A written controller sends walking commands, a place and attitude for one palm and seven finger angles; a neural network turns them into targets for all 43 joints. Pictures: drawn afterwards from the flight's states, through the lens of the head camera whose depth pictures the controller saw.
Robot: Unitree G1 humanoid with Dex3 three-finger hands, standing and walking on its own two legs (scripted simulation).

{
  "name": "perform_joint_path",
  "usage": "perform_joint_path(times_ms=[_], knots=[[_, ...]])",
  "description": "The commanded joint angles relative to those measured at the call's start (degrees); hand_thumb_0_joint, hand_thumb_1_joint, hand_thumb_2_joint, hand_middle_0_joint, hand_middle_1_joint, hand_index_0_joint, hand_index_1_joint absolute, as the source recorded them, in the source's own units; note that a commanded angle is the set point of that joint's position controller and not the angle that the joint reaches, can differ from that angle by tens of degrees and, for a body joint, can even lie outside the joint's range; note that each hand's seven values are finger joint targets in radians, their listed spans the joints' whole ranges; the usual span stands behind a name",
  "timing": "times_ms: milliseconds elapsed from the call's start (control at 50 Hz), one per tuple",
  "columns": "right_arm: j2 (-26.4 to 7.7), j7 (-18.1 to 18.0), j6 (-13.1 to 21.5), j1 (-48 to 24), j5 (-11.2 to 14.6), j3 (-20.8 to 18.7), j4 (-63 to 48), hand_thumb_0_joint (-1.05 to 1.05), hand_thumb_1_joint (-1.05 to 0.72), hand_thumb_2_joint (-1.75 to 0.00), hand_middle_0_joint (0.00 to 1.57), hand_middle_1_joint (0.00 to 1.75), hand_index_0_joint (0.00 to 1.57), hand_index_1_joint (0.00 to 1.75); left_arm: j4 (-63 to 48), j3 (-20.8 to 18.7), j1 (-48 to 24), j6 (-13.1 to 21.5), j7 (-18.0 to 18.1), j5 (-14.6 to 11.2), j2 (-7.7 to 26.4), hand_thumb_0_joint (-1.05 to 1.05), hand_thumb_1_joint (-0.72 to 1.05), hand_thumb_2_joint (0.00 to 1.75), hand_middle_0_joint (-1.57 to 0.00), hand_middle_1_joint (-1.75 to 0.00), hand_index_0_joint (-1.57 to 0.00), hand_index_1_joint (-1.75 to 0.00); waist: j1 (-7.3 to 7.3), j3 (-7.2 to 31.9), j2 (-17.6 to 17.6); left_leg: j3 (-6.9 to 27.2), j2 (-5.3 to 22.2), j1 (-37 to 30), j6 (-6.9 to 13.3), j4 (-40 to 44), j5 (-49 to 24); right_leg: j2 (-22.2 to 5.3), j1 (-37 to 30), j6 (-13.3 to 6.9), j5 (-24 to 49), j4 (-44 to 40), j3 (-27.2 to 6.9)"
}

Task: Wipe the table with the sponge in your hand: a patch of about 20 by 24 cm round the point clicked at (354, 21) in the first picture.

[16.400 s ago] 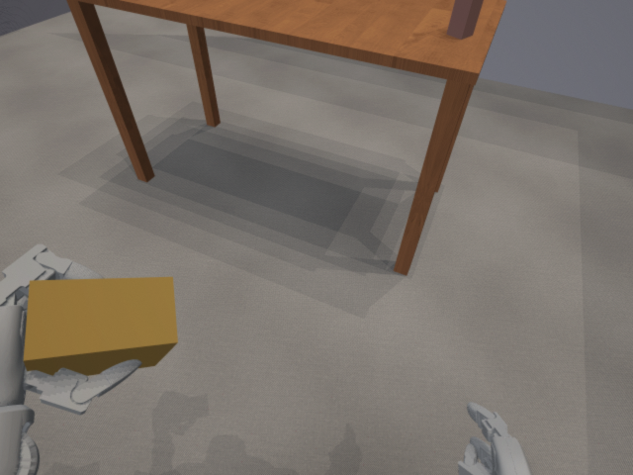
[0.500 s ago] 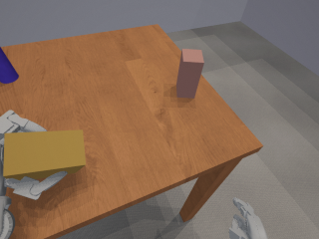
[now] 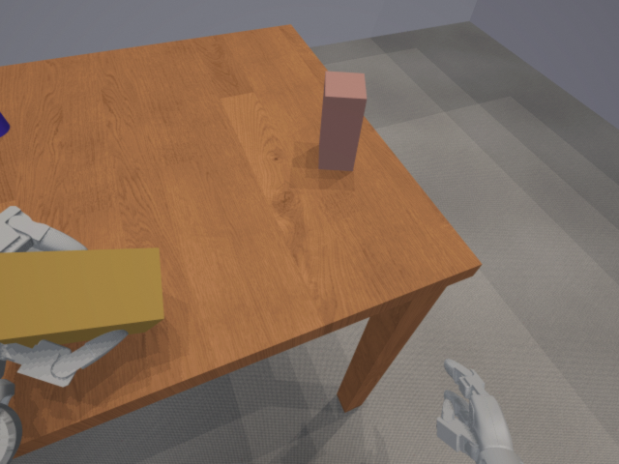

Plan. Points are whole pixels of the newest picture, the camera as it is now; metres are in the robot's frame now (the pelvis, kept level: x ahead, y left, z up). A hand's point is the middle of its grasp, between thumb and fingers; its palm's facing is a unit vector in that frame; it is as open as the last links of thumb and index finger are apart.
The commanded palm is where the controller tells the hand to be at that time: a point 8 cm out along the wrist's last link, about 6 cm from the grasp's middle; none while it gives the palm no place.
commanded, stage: shuffle to correct the standing spot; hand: left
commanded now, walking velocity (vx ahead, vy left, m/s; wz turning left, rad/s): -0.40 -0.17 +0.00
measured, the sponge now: (108, 298) +0.23 +0.22 +0.15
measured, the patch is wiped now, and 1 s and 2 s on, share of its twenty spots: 0.00 0.00 0.00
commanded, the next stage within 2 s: come to a stop and stand still in 0.12 s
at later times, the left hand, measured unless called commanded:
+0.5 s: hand (68, 325) +0.20 +0.23 +0.17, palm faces +0.37 -0.84 -0.39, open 10.3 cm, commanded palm +0.14 +0.27 +0.18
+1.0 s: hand (13, 310) +0.21 +0.28 +0.16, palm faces +0.47 -0.81 -0.37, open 10.3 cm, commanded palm +0.14 +0.30 +0.18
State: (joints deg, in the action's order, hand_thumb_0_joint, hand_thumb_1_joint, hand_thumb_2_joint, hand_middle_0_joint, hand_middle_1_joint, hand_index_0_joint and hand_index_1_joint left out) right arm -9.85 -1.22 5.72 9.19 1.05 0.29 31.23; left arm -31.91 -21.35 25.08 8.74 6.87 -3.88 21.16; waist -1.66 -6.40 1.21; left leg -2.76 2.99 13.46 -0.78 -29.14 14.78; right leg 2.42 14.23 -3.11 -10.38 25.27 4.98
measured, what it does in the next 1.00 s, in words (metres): stands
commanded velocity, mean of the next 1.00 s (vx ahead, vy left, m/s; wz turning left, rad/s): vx -0.04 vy -0.03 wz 0.00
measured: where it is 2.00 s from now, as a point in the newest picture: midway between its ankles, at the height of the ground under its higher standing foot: outside the picture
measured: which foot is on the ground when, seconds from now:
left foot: down 0.00-1.00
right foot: down 0.00-1.00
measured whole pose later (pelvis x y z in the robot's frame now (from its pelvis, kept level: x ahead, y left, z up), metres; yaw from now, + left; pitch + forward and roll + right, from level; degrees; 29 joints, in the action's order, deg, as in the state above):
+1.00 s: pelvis -0.01 +0.01 +0.00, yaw +3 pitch +2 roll -1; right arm -16.6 2.0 10.2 13.3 -0.1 1.5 33.0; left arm -20.7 -20.0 19.5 16.8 7.4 -5.3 23.9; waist -3.5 -2.6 0.0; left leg 0.6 -1.4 13.1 1.5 -31.1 19.8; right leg 0.0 19.1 -2.6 -11.7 28.8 7.4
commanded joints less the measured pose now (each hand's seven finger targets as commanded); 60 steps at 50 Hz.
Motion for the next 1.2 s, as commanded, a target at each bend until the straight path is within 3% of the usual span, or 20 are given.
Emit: perform_joint_path(times_ms=[0,80,160,240,320,380,460,480,500,520,540,560,580,680,740,780,900,1060,1160,1180], knots=[[-7.04,-0.63,2.98,-2.74,0.00,-3.16,-8.21,0.00,-0.90,-0.90,0.20,0.30,0.20,0.30,-12.22,-5.19,-0.75,3.97,0.59,-1.13,8.14,0.00,0.10,1.30,-1.20,-1.60,-1.20,-1.60,0.65,11.31,-4.43,4.18,6.17,1.87,1.57,3.75,-10.02,-7.09,-6.58,1.94,13.12,-1.78,-8.05],[-6.77,-0.92,3.33,-2.65,0.05,-3.86,-7.15,0.00,-0.90,-0.90,0.20,0.30,0.20,0.30,-12.47,-7.85,0.51,4.69,1.01,-1.04,10.50,0.00,0.10,1.30,-1.20,-1.60,-1.20,-1.60,1.13,12.61,-1.19,2.06,3.90,-0.31,1.31,-0.82,-5.56,-9.50,-1.90,1.36,13.41,-4.72,-11.14],[-6.93,-1.05,2.49,-0.35,0.14,-4.45,-6.60,0.00,-0.90,-0.90,0.20,0.30,0.20,0.30,-13.46,-8.12,1.36,4.88,1.42,-1.20,10.95,0.00,0.10,1.30,-1.20,-1.60,-1.20,-1.60,1.50,14.37,6.80,0.40,-0.96,-3.10,1.02,-10.70,4.36,-15.31,4.97,0.30,-3.78,-13.43,-15.32],[-6.90,-1.66,1.63,-1.70,-0.12,-3.33,-6.54,0.00,-0.90,-0.90,0.20,0.30,0.20,0.30,-13.47,-8.49,4.78,3.01,2.41,-1.30,10.85,0.00,0.10,1.30,-1.20,-1.60,-1.20,-1.60,1.46,13.10,3.37,0.88,-0.85,-2.60,1.50,-4.15,6.81,-13.94,5.56,-0.26,-16.34,-13.71,-13.88],[-8.89,-2.12,1.89,-1.81,0.16,-3.21,-7.05,0.00,-0.90,-0.90,0.20,0.30,0.20,0.30,-12.84,-8.15,6.18,3.27,3.52,-0.23,10.47,0.00,0.10,1.30,-1.20,-1.60,-1.20,-1.60,0.58,13.38,-4.06,7.10,4.13,1.53,4.09,9.06,-0.96,-6.14,-7.10,4.28,-4.34,-4.75,-9.69],[-8.25,-2.03,2.28,-3.24,0.40,-2.64,-6.62,0.00,-0.90,-0.90,0.20,0.30,0.20,0.30,-12.50,-7.99,4.45,3.13,3.62,0.59,10.88,0.00,0.10,1.30,-1.20,-1.60,-1.20,-1.60,0.65,12.94,-11.09,7.72,6.37,6.79,4.36,9.69,-1.23,-6.18,-12.01,3.13,4.11,1.25,-7.44],[-8.99,-1.57,2.58,-0.69,0.31,-3.16,-5.96,0.00,-0.90,-0.90,0.20,0.30,0.20,0.30,-9.02,-6.46,2.55,2.74,3.28,0.44,9.24,0.00,0.10,1.30,-1.20,-1.60,-1.20,-1.60,1.30,10.70,-3.00,6.14,3.13,6.86,2.82,5.98,0.26,-7.57,-12.21,2.50,4.71,-3.95,-9.85],[-10.72,-6.51,0.08,9.93,2.59,11.61,-16.45,0.00,-0.90,-0.90,0.20,0.30,0.20,0.30,-27.62,-12.81,-50.10,12.96,3.41,-0.59,51.03,0.00,0.10,1.30,-1.20,-1.60,-1.20,-1.60,6.12,7.74,-15.37,8.52,0.42,17.51,2.62,7.79,4.95,-2.42,-10.82,7.39,-9.35,1.06,-5.46],[-5.83,-4.96,3.80,6.00,2.05,0.23,-10.18,0.00,-0.90,-0.90,0.20,0.30,0.20,0.30,-0.82,-18.73,-29.76,9.67,2.94,1.10,24.76,0.00,0.10,1.30,-1.20,-1.60,-1.20,-1.60,0.30,12.48,-11.30,7.88,6.80,11.04,2.71,5.63,9.81,-6.99,-0.95,4.22,-12.97,4.31,-5.06],[-7.29,-2.04,4.33,3.65,-0.30,1.51,-6.89,0.00,-0.90,-0.90,0.20,0.30,0.20,0.30,0.39,-12.55,-25.07,8.22,3.17,1.17,18.97,0.00,0.10,1.30,-1.20,-1.60,-1.20,-1.60,1.91,7.70,-8.03,5.57,3.56,11.37,2.61,7.97,6.17,-5.11,-3.58,3.99,-12.88,0.82,-3.17],[-11.89,-1.68,3.91,3.70,-0.99,0.09,-7.27,0.00,-0.90,-0.90,0.20,0.30,0.20,0.30,6.36,-14.51,-22.36,7.97,3.40,0.79,22.63,0.00,0.10,1.30,-1.20,-1.60,-1.20,-1.60,0.23,8.13,-7.09,3.71,2.13,10.15,2.03,5.75,4.26,-5.26,-3.43,3.37,-10.55,-1.27,-3.70],[-11.86,-1.18,3.90,5.15,-1.61,-0.39,-8.10,0.00,-0.90,-0.90,0.20,0.30,0.20,0.30,8.30,-12.31,-19.45,8.43,2.17,-0.40,20.40,0.00,0.10,1.30,-1.20,-1.60,-1.20,-1.60,0.58,10.34,-3.89,3.51,0.67,10.24,1.75,3.67,2.88,-5.77,-5.76,2.89,-6.09,-2.63,-4.75],[-12.38,-0.29,3.90,3.73,-1.90,-0.37,-7.66,0.00,-0.90,-0.90,0.20,0.30,0.20,0.30,12.10,-11.10,-12.99,7.84,1.31,-0.73,18.51,0.00,0.10,1.30,-1.20,-1.60,-1.20,-1.60,0.14,10.95,-6.06,2.54,0.15,8.34,1.91,3.66,3.24,-5.55,-4.77,2.58,-5.24,-3.19,-5.30],[-12.02,3.51,6.30,2.49,-0.40,-0.44,-8.07,0.00,-0.90,-0.90,0.20,0.30,0.20,0.30,8.33,-1.97,-0.37,10.01,0.14,-3.05,9.00,0.00,0.10,1.30,-1.20,-1.60,-1.20,-1.60,-1.46,11.58,-0.29,2.37,-0.45,5.83,2.82,3.07,-2.57,-5.73,-5.90,1.99,3.66,-2.64,-6.38],[-12.86,3.73,7.47,3.88,-0.53,-1.14,-8.18,0.00,-0.90,-0.90,0.20,0.30,0.20,0.30,1.54,-5.29,-4.20,11.84,0.88,-2.12,13.59,0.00,0.10,1.30,-1.20,-1.60,-1.20,-1.60,-1.53,12.96,3.84,4.14,-0.99,6.16,2.19,2.00,-8.72,-6.04,-8.16,2.16,11.65,-0.75,-6.42],[-13.24,3.50,7.65,1.90,-0.80,-0.58,-8.18,0.00,-0.90,-0.90,0.20,0.30,0.20,0.30,-4.07,-10.10,-10.08,12.40,1.60,-1.74,19.97,0.00,0.10,1.30,-1.20,-1.60,-1.20,-1.60,-1.25,16.93,1.34,4.18,-1.50,4.23,2.48,1.68,-8.77,-5.50,-8.60,2.26,11.12,0.83,-7.26],[-12.66,2.82,7.87,4.03,-0.76,-1.65,-6.00,0.00,-0.90,-0.90,0.20,0.30,0.20,0.30,1.87,-4.91,-9.47,11.32,1.34,-1.39,13.14,0.00,0.10,1.30,-1.20,-1.60,-1.20,-1.60,-0.93,16.13,-7.13,4.58,-1.69,3.62,1.04,1.36,-20.16,-7.48,-10.37,1.38,20.69,2.92,-5.28],[-12.29,2.94,6.86,0.36,-0.35,-2.17,-7.09,0.00,-0.90,-0.90,0.20,0.30,0.20,0.30,-4.31,-5.99,-5.00,10.45,1.13,-1.72,12.79,0.00,0.10,1.30,-1.20,-1.60,-1.20,-1.60,-0.92,15.10,-1.58,6.57,-1.16,4.47,0.35,4.29,-16.52,-7.60,-10.51,1.92,16.44,2.66,-4.56],[-11.96,2.35,5.95,-1.64,-0.48,-2.00,-7.00,0.00,-0.90,-0.90,0.20,0.30,0.20,0.30,-3.42,-6.36,-4.91,9.28,1.01,-1.72,12.42,0.00,0.10,1.30,-1.20,-1.60,-1.20,-1.60,-0.49,11.66,-2.52,7.34,-0.05,6.50,0.59,8.03,-9.08,-6.96,-8.82,2.55,8.64,1.67,-3.91],[-11.86,2.39,6.05,-3.09,-0.18,-1.58,-6.88,0.00,-0.90,-0.90,0.20,0.30,0.20,0.30,-2.74,-6.14,-3.82,9.06,1.00,-1.86,12.41,0.00,0.10,1.30,-1.20,-1.60,-1.20,-1.60,-0.31,11.66,-5.46,7.16,0.18,5.44,1.15,8.60,-7.04,-6.35,-7.82,2.50,6.60,1.84,-4.45]])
